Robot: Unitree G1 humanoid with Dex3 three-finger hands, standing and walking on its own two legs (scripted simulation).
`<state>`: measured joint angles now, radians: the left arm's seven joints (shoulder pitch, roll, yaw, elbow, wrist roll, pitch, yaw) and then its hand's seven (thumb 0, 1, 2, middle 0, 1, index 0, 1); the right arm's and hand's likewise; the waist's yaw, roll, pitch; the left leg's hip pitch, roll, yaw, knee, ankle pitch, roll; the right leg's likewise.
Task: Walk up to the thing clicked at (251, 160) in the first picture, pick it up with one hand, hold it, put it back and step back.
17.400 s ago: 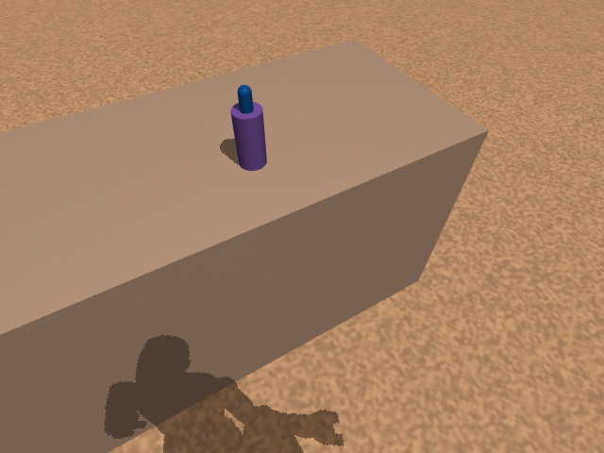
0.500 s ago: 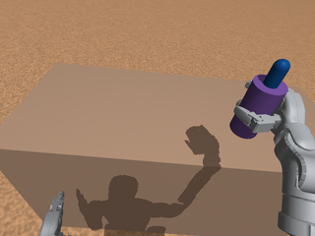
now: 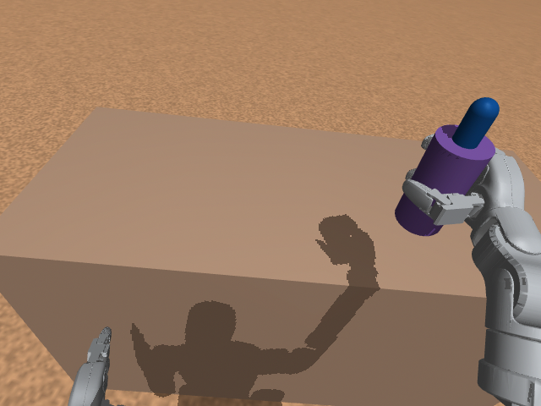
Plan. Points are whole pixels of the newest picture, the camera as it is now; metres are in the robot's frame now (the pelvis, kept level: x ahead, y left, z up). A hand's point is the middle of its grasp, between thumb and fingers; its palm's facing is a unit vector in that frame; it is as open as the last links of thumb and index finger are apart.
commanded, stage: hold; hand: right
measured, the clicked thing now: (447, 168) +0.34 -0.17 +0.25
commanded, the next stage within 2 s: crouch in 1.16 s
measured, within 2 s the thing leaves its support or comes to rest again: neither
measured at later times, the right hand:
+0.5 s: hand (434, 185) +0.34 -0.17 +0.23, palm faces +0.15 +0.99 -0.03, open 9.1 cm
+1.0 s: hand (428, 180) +0.34 -0.16 +0.23, palm faces +0.14 +0.99 -0.02, open 9.1 cm
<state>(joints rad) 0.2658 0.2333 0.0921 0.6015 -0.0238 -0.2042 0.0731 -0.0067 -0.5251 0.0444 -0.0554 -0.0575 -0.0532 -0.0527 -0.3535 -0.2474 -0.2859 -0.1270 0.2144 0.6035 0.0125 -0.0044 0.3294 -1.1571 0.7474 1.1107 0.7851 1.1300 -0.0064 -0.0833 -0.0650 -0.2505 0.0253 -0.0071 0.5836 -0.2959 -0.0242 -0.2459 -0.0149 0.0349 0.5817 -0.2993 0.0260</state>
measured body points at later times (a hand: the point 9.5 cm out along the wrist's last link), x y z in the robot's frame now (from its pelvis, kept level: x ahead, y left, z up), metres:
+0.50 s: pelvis +0.00 +0.00 +0.00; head -0.04 +0.04 +0.45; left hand +0.17 +0.26 -0.07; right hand +0.32 -0.22 +0.23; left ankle +0.01 +0.13 -0.73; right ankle +0.01 -0.14 -0.73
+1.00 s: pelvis -0.01 +0.00 +0.00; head -0.04 +0.04 +0.45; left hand +0.16 +0.26 -0.07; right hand +0.33 -0.21 +0.23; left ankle +0.01 +0.13 -0.73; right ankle +0.01 -0.14 -0.73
